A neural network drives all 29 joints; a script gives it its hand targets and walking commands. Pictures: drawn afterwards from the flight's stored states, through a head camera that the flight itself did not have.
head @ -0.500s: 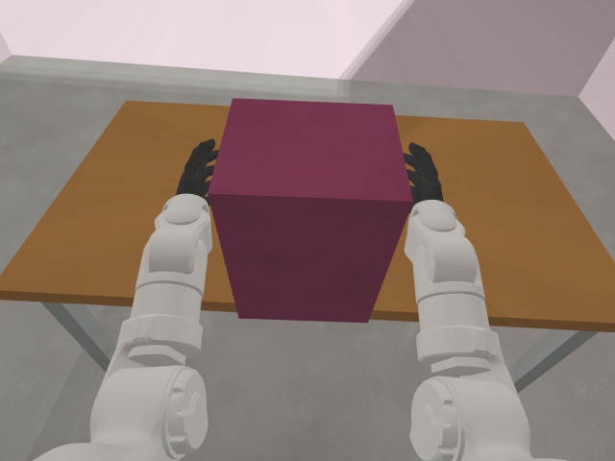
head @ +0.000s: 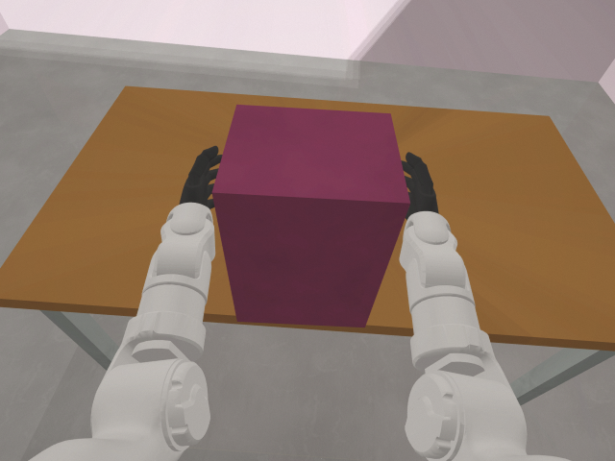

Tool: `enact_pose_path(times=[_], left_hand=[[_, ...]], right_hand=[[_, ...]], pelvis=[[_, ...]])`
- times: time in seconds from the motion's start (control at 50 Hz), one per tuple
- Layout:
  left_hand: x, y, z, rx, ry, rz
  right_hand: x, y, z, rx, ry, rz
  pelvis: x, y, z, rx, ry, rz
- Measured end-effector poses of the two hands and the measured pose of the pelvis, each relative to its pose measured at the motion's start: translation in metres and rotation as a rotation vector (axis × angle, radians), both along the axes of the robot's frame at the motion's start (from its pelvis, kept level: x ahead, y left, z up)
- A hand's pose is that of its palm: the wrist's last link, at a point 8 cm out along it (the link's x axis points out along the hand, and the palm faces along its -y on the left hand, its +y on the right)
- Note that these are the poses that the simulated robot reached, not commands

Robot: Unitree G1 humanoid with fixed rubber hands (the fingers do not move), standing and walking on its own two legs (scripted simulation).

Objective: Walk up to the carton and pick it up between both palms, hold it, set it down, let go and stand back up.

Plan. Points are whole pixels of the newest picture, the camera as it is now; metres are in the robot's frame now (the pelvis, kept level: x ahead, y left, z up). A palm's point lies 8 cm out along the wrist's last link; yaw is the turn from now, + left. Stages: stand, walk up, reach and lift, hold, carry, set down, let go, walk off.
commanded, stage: set down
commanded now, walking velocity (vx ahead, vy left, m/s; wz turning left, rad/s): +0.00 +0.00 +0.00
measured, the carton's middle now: (307, 226) +0.43 +0.02 +0.05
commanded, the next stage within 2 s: none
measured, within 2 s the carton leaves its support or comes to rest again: neither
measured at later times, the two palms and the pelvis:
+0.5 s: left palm (202, 210) +0.40 +0.16 +0.10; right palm (425, 215) +0.41 -0.14 +0.10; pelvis +0.00 -0.01 +0.00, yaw +0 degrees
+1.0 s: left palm (203, 217) +0.39 +0.15 +0.10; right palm (431, 227) +0.39 -0.14 +0.10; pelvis -0.02 -0.01 +0.00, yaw -1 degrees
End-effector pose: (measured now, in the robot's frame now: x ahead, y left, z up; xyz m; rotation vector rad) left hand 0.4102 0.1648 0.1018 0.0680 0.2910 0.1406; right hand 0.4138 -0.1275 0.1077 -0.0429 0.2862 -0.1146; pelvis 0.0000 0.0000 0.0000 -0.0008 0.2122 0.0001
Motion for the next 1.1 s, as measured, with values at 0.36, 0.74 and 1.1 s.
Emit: enact_pose_path(times=[0.36, 0.74, 1.1], left_hand=[[0.001, -0.007, -0.003, -0.012, -0.004, 0.016], [-0.022, -0.014, -0.004, -0.005, 0.005, -0.001], [-0.01, -0.01, -0.005, -0.014, -0.017, -0.047]], right_hand=[[0.004, -0.007, -0.004, 0.012, -0.005, 0.007], [-0.022, -0.014, -0.003, 0.005, 0.0, 0.0], [-0.013, -0.013, -0.005, 0.006, -0.026, -0.006]], pelvis=[[0.017, -0.002, 0.001, 0.001, -0.058, 0.002], [-0.014, -0.012, 0.001, 0.0, -0.04, -0.009], [-0.011, -0.006, 0.0, 0.0, -0.001, -0.011]])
